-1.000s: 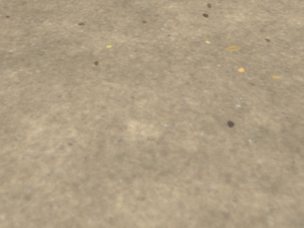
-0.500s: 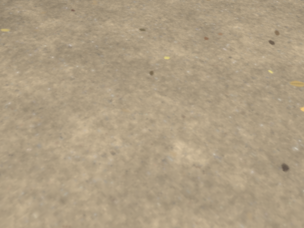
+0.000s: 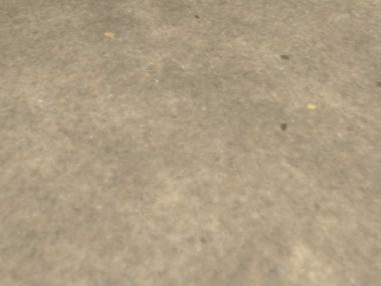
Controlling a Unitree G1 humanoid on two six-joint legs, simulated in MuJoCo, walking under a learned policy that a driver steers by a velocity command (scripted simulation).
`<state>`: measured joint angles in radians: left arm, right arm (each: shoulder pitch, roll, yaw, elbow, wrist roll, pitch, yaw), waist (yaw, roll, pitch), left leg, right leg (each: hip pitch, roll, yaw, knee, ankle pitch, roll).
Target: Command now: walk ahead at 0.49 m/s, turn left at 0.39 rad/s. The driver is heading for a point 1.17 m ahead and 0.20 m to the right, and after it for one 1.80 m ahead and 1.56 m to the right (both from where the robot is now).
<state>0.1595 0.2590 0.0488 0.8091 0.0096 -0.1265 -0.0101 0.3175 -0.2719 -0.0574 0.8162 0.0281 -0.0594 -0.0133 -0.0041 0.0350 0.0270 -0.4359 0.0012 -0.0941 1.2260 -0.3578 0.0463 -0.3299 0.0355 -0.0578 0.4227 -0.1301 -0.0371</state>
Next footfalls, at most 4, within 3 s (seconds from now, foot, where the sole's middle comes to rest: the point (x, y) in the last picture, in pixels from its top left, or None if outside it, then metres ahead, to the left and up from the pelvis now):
0.36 left None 0.34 0.17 -0.77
0.86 right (224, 253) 0.58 -0.08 -0.77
1.36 left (168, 234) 0.65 0.12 -0.77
1.66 right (227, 279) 0.49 -0.09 -0.77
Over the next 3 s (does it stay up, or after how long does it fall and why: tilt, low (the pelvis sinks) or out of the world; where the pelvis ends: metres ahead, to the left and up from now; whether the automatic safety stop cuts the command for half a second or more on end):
stays up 0.78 -0.13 -0.02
